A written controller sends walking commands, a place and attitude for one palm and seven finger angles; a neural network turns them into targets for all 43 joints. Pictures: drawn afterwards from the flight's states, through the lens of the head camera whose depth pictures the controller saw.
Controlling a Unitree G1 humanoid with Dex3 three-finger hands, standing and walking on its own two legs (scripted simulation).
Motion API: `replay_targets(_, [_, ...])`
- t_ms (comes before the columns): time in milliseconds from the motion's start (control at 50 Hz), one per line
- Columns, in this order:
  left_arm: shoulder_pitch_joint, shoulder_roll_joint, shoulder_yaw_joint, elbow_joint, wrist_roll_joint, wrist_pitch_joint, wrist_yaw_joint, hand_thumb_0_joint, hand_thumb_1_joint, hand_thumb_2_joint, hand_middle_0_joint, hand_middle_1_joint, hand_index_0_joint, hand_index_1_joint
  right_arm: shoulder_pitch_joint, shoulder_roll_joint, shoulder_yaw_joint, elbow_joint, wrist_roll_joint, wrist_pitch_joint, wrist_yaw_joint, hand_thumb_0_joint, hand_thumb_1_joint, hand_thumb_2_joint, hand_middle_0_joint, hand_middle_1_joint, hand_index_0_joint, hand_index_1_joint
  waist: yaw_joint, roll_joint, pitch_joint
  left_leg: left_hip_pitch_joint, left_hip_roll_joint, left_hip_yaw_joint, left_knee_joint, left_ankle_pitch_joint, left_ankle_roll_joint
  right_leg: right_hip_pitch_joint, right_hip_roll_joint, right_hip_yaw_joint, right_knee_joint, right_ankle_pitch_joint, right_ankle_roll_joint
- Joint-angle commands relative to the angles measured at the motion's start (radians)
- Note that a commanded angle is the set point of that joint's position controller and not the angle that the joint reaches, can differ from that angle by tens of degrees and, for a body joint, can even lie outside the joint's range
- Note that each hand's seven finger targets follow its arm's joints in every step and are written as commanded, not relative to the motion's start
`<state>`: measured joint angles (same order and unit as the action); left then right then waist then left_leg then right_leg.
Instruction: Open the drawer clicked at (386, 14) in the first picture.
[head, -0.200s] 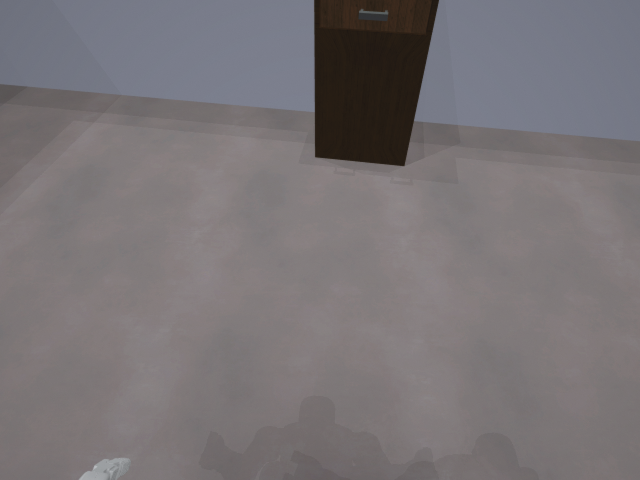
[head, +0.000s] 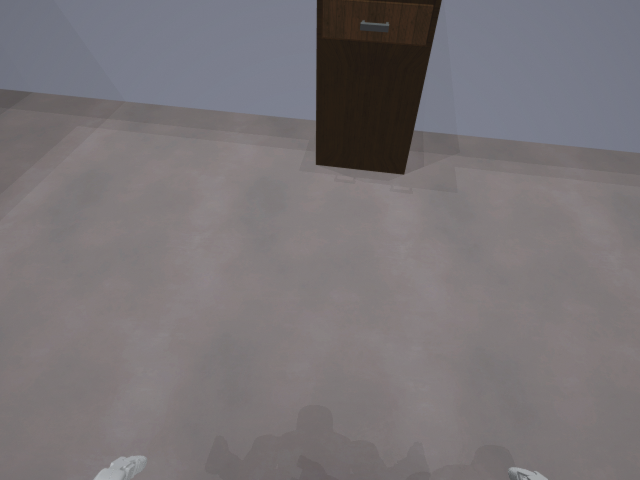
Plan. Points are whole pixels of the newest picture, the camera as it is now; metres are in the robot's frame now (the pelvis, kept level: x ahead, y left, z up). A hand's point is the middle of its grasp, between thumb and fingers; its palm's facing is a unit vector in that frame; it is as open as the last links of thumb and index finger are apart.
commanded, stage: stand and wait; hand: left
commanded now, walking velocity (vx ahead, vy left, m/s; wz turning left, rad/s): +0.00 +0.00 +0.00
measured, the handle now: (374, 25) +1.69 -0.12 -0.05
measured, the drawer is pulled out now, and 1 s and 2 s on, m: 0.00 0.00 0.00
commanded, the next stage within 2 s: look at it before walking up in 0.62 s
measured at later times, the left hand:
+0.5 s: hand out of the picture +0.05 +0.25 -0.15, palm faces -0.02 -0.94 -0.35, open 7.4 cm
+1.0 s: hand out of the picture +0.05 +0.24 -0.15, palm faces -0.03 -0.94 -0.33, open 7.4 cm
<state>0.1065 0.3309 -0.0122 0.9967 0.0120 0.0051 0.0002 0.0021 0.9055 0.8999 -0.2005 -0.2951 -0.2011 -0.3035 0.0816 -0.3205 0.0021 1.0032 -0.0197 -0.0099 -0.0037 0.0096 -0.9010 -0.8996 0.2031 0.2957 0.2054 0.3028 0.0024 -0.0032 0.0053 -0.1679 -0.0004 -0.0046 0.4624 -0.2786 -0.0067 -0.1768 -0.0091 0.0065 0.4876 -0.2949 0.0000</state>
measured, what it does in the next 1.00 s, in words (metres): stands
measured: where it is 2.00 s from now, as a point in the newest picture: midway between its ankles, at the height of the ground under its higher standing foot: outside the picture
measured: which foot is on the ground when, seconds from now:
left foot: down 0.00-1.00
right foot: down 0.00-1.00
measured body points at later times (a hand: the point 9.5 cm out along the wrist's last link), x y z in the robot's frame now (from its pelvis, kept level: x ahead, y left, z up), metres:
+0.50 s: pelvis -0.02 -0.01 +0.00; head -0.01 -0.01 +0.45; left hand +0.05 +0.30 -0.12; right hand +0.06 -0.30 -0.13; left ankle -0.02 +0.13 -0.74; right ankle -0.02 -0.12 -0.74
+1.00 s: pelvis -0.03 -0.01 +0.01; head -0.02 -0.01 +0.46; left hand +0.06 +0.29 -0.12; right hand +0.05 -0.30 -0.13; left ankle -0.02 +0.13 -0.74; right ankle -0.02 -0.12 -0.74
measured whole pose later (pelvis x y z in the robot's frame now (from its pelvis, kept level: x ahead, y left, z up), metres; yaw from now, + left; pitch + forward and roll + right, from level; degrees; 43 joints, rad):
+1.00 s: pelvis -0.03 -0.01 +0.01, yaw +0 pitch -2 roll +0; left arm 0.13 0.34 -0.01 1.08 0.01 0.00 0.00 0.00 0.91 0.90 -0.20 -0.29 -0.20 -0.30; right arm 0.12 -0.33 0.00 1.11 -0.01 -0.01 0.00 0.01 -0.90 -0.90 0.20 0.30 0.21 0.30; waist 0.00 0.00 0.02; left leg -0.15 0.01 -0.01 0.37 -0.19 -0.02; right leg -0.15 0.01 0.01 0.39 -0.21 -0.01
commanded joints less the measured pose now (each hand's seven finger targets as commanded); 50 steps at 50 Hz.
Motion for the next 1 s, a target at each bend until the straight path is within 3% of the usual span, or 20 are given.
replay_targets(0, [-0.038,0.214,0.054,-0.057,-0.001,-0.026,0.016,0.000,0.900,0.900,-0.200,-0.300,-0.200,-0.300,-0.040,-0.212,-0.049,-0.057,0.003,-0.025,-0.017,0.000,-0.900,-0.900,0.200,0.300,0.200,0.300,-0.003,-0.010,-0.073,0.034,0.106,-0.069,-0.062,0.295,0.042,0.024,-0.106,0.077,-0.075,0.296,-0.039])
replay_targets(240, [-0.021,0.216,0.053,-0.016,-0.004,-0.027,0.013,0.000,0.900,0.900,-0.200,-0.300,-0.200,-0.300,-0.032,-0.217,-0.044,-0.014,0.007,-0.026,-0.017,0.000,-0.900,-0.900,0.200,0.300,0.200,0.300,0.001,0.004,-0.072,0.047,0.113,-0.075,-0.090,0.271,0.038,0.043,-0.109,0.088,-0.111,0.277,-0.038])
replay_targets(500, [-0.019,0.221,0.047,0.019,-0.003,-0.027,0.009,0.000,0.900,0.900,-0.200,-0.300,-0.200,-0.300,-0.012,-0.226,-0.037,0.030,0.010,-0.024,-0.012,0.000,-0.900,-0.900,0.200,0.300,0.200,0.300,0.001,-0.011,-0.028,0.024,0.113,-0.090,-0.131,0.175,0.036,0.019,-0.109,0.101,-0.159,0.156,-0.036])
replay_targets(680, [-0.015,0.219,0.047,0.023,-0.002,-0.030,0.011,0.000,0.900,0.900,-0.200,-0.300,-0.200,-0.300,-0.008,-0.225,-0.037,0.040,0.011,-0.026,-0.011,0.000,-0.900,-0.900,0.200,0.300,0.200,0.300,0.001,0.001,-0.048,0.041,0.118,-0.087,-0.133,0.210,0.033,0.029,-0.110,0.100,-0.156,0.202,-0.036])
replay_targets(980, [-0.012,0.216,0.046,0.024,0.000,-0.030,0.009,0.000,0.900,0.900,-0.200,-0.300,-0.200,-0.300,-0.004,-0.222,-0.038,0.043,0.011,-0.024,-0.009,0.000,-0.900,-0.900,0.200,0.300,0.200,0.300,0.000,-0.001,-0.022,0.032,0.116,-0.091,-0.148,0.162,0.031,0.006,-0.108,0.110,-0.183,0.136,-0.034])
